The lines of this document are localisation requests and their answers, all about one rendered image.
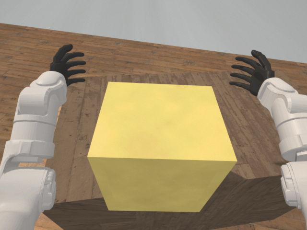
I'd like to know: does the carton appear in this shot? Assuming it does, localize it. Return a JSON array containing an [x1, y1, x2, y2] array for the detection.
[[87, 82, 237, 212]]

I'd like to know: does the right robot forearm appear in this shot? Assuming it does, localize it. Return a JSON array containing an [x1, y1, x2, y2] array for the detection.
[[257, 78, 307, 162]]

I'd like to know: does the right robot hand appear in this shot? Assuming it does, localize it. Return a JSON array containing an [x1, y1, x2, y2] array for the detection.
[[229, 50, 274, 96]]

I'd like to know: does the left robot forearm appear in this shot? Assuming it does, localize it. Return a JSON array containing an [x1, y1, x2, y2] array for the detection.
[[0, 71, 67, 178]]

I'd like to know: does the left robot hand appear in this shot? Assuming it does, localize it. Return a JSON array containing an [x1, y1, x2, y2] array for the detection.
[[49, 44, 86, 87]]

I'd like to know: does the pedestal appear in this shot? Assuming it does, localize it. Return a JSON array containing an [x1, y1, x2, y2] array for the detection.
[[43, 69, 307, 230]]

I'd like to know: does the robot left upper arm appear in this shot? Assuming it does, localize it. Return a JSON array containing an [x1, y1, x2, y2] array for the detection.
[[0, 167, 56, 230]]

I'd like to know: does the robot right upper arm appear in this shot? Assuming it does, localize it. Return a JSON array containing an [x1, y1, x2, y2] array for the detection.
[[281, 161, 307, 227]]

